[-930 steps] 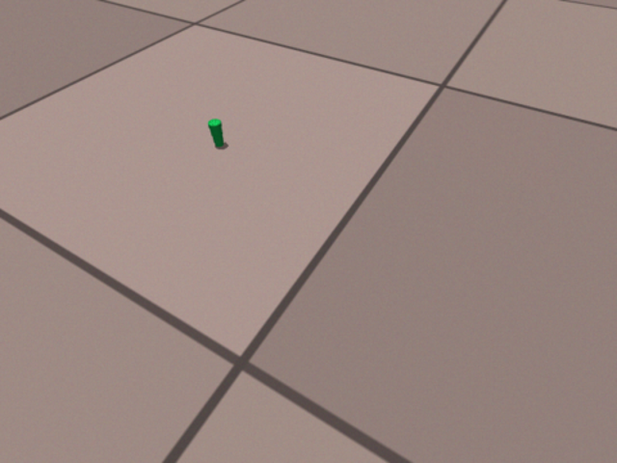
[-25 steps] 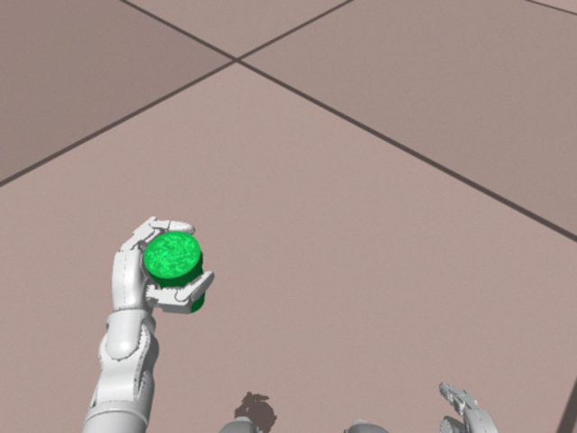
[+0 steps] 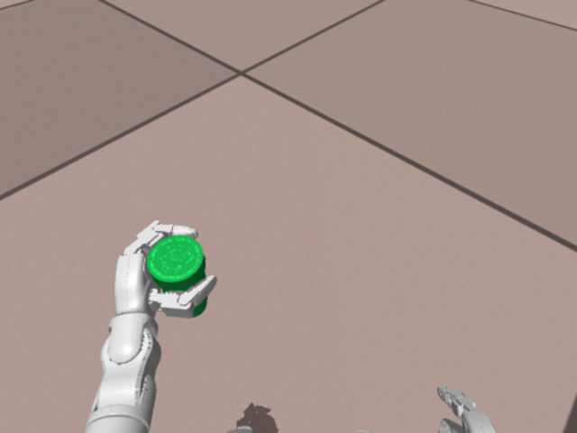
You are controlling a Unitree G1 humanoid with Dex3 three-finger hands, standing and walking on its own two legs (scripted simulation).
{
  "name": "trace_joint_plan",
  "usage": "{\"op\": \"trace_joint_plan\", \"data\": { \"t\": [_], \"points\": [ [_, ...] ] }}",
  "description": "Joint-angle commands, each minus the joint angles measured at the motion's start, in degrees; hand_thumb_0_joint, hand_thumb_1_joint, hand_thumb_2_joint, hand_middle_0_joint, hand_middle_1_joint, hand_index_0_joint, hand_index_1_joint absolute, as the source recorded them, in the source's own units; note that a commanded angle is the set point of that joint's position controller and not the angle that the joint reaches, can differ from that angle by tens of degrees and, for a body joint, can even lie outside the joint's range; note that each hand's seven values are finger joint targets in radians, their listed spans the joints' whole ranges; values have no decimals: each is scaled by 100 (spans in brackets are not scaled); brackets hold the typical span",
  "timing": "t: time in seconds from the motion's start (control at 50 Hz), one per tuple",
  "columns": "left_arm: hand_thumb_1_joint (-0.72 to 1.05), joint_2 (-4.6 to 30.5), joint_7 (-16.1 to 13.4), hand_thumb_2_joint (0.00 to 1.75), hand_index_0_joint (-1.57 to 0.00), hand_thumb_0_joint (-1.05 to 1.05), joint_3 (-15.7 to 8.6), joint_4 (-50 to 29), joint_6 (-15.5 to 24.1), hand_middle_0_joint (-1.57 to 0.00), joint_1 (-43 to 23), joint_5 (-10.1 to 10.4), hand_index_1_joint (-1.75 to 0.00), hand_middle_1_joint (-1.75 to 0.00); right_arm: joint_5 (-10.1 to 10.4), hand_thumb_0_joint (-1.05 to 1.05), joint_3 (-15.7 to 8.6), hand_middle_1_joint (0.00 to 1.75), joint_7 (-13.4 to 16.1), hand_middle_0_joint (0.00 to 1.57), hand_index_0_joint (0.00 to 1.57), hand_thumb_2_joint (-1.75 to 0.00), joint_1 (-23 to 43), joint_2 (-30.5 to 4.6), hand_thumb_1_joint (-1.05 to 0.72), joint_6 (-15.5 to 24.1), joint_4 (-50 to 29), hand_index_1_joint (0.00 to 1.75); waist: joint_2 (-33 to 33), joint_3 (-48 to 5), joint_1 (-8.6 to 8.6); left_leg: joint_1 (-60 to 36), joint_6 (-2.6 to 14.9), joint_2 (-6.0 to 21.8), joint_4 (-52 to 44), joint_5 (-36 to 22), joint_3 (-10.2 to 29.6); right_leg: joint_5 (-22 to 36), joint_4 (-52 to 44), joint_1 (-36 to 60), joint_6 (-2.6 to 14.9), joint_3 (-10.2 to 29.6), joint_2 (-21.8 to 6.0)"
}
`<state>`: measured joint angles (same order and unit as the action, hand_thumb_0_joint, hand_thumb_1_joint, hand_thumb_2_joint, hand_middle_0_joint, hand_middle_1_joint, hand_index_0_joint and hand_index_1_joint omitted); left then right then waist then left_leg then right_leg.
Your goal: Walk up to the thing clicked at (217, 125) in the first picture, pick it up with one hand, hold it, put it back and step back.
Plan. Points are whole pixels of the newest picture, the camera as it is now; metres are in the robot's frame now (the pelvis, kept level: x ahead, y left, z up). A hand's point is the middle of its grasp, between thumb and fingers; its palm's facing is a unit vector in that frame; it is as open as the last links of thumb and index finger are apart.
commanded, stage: hold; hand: left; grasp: from the side
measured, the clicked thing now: (184, 283) +0.32 +0.18 +0.02
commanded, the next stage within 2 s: none
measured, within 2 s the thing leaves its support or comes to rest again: neither
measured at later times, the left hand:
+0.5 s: hand (185, 274) +0.32 +0.17 +0.05, palm faces +0.14 -0.99 +0.00, open 9.1 cm
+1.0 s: hand (184, 272) +0.32 +0.17 +0.05, palm faces +0.14 -0.99 +0.00, open 9.1 cm
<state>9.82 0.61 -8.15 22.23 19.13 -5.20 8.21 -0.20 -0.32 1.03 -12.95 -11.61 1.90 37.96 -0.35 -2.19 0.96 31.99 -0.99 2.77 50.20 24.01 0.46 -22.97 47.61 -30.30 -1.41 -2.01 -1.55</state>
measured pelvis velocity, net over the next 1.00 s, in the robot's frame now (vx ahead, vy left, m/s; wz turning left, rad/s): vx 0.00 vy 0.00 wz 0.00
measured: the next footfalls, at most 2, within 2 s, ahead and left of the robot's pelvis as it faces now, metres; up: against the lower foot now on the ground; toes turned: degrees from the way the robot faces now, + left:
none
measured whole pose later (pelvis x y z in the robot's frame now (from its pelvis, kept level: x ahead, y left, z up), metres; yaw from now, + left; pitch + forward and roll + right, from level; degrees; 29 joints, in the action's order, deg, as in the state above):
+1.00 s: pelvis +0.00 +0.00 +0.01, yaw +0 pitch +5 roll -1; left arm 9.4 1.2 -8.7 25.4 20.0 -6.9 8.2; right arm -0.3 -0.4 1.1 -12.9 -11.7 2.7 39.0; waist -0.2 -1.7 1.0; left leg 29.9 -1.1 2.7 47.6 22.5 0.4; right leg -21.6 45.3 -28.4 -1.3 -2.0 -1.5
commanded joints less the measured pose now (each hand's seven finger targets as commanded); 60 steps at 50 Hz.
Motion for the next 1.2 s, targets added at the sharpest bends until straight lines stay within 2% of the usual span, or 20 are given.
{"op": "trace_joint_plan", "data": {
  "t": [0.0, 0.08, 0.18, 0.24, 0.3, 0.36, 0.42, 0.48, 0.58, 0.64, 0.7, 0.76, 0.82, 0.84, 0.86, 0.96, 1.0, 1.08, 1.12, 1.18],
  "points": [
    [32, 665, -6, 115, -126, 0, -133, -1675, 507, -124, -1916, 130, -133, -134, 40, 0, -261, 30, 68, 20, 20, -90, 247, -824, -91, 300, -742, 30, -200, -1454, 79, -885, 37, -149, -915, -1193, 8, 1326, -675, 579, 171, -100, 214],
    [30, 703, -8, 117, -126, 0, -215, -1606, 508, -124, -1937, 134, -134, -134, 27, 0, -259, 30, 77, 20, 20, -90, 205, -797, -92, 307, -695, 30, -100, -1582, 82, -888, 66, -177, -830, -1439, -43, 1622, -721, 736, 140, -56, 184],
    [32, 692, 5, 117, -127, 0, -179, -1627, 537, -125, -2051, 114, -135, -136, 26, 0, -254, 30, 64, 20, 20, -90, 293, -780, -91, 313, -710, 30, -246, -1439, 49, -913, 49, -178, -963, -1155, -23, 1303, -778, 661, 157, -72, 187],
    [32, 769, -8, 118, -126, 0, -340, -1490, 537, -124, -1875, 150, -134, -135, 28, 0, -261, 30, 67, 20, 20, -90, 266, -792, -91, 317, -706, 30, -185, -1552, -7, -898, 57, -180, -950, -1246, -30, 1377, -778, 762, 160, -68, 183],
    [34, 563, 23, 119, -126, 0, -101, -1436, 528, -124, -1781, 137, -135, -136, 29, 0, -270, 30, 58, 20, 20, -90, 277, -817, -91, 328, -720, 30, -150, -1478, 54, -929, 51, -178, -977, -1198, -44, 1359, -801, 700, 163, -68, 192],
    [33, 788, 28, 117, -126, 0, -311, -1475, 587, -124, -1870, 143, -134, -135, 32, 0, -244, 30, 62, 20, 20, -90, 343, -780, -91, 343, -719, 30, -136, -1410, -14, -787, 70, -220, -953, -1069, -75, 1256, -863, 774, 143, -32, 157],
    [32, 649, 30, 117, -126, 0, -221, -1479, 608, -124, -1882, 164, -134, -135, 29, 0, -236, 30, 56, 20, 20, -90, 325, -765, -92, 358, -705, 30, -94, -1340, 31, -794, 76, -216, -958, -1039, -76, 1241, -867, 730, 135, -31, 164],
    [34, 801, 19, 118, -126, 0, -313, -1614, 624, -124, -1989, 130, -134, -135, 23, 0, -254, 30, 75, 20, 20, -90, 258, -780, -92, 349, -678, 30, -218, -1647, 32, -981, 72, -212, -923, -1318, -66, 1511, -825, 851, 137, -21, 157],
    [32, 626, 50, 118, -125, 0, -194, -1332, 593, -123, -2047, 151, -134, -135, 9, 0, -274, 30, 71, 20, 20, -90, 175, -809, -91, 349, -590, 30, -169, -1452, 106, -924, 67, -174, -904, -1486, -38, 1672, -763, 705, 147, -48, 173],
    [33, 833, 35, 119, -126, 0, -345, -1416, 648, -125, -2102, 117, -135, -136, 20, 0, -262, 30, 61, 20, 20, -90, 283, -792, -92, 336, -679, 30, -185, -1542, -23, -903, 67, -211, -949, -1267, -62, 1424, -841, 839, 152, -30, 156],
    [34, 531, 66, 120, -127, 0, -84, -1248, 612, -125, -1986, 144, -136, -136, 29, 0, -270, 30, 45, 20, 20, -90, 283, -816, -91, 354, -680, 30, -239, -1385, 65, -939, 44, -184, -1048, -1049, -29, 1205, -850, 627, 174, -73, 193],
    [33, 799, 16, 118, -127, 0, -327, -1355, 604, -125, -1974, 155, -134, -135, 38, 0, -275, 30, 58, 20, 20, -90, 259, -828, -91, 371, -669, 30, -228, -1560, -20, -1002, 41, -174, -1064, -1118, -1, 1241, -845, 781, 173, -100, 196],
    [31, 637, 17, 119, -126, 0, -178, -1328, 566, -125, -1877, 136, -135, -136, 34, 0, -246, 30, 62, 20, 20, -90, 252, -783, -92, 358, -690, 30, -9, -1488, 45, -923, 80, -197, -979, -1323, -60, 1501, -892, 883, 130, -47, 179],
    [33, 745, -9, 120, -127, 0, -345, -1261, 557, -125, -1875, 160, -136, -136, 48, 0, -244, 30, 76, 20, 20, -90, 301, -787, -91, 362, -678, 30, -31, -1321, -11, -815, 85, -223, -977, -1231, -104, 1437, -953, 830, 122, -17, 156],
    [32, 676, -1, 120, -126, 0, -271, -1243, 560, -125, -1901, 147, -136, -136, 33, 0, -262, 30, 84, 20, 20, -90, 234, -803, -91, 359, -647, 30, 42, -1468, 71, -900, 92, -198, -969, -1284, -78, 1498, -903, 841, 121, -24, 164],
    [36, 809, 30, 122, -128, 0, -387, -1160, 647, -127, -1977, 114, -138, -138, 19, 0, -267, 30, 69, 20, 20, -90, 282, -781, -91, 361, -645, 30, -81, -1464, 22, -829, 95, -229, -962, -1131, -91, 1340, -902, 802, 127, -8, 140],
    [35, 716, 68, 120, -127, 0, -207, -1514, 700, -126, -2084, 135, -136, -137, 24, 0, -267, 30, 73, 20, 20, -90, 246, -792, -92, 361, -675, 30, -210, -1735, 36, -1059, 78, -236, -926, -1393, -111, 1615, -873, 927, 134, 12, 137],
    [32, 612, 40, 119, -125, 0, -125, -1437, 636, -123, -2076, 137, -135, -135, 26, 0, -263, 30, 70, 20, 20, -91, 204, -796, -92, 365, -624, 30, -154, -1563, 73, -1046, 59, -179, -971, -1482, -23, 1634, -813, 828, 160, -68, 189],
    [30, 753, -11, 120, -126, 0, -330, -1225, 640, -125, -2093, 124, -136, -136, 26, 0, -285, 30, 48, 20, 20, -91, 204, -815, -92, 367, -581, 30, -183, -1419, 47, -911, 55, -163, -997, -1368, 3, 1489, -780, 693, 178, -90, 199],
    [33, 770, -17, 120, -126, 0, -258, -1422, 694, -124, -2152, 85, -136, -136, 12, 0, -296, 30, 41, 20, 20, -90, 198, -822, -91, 340, -624, 30, -316, -1635, 8, -1030, 36, -169, -1003, -1427, 3, 1517, -772, 820, 185, -84, 182]
  ]
}}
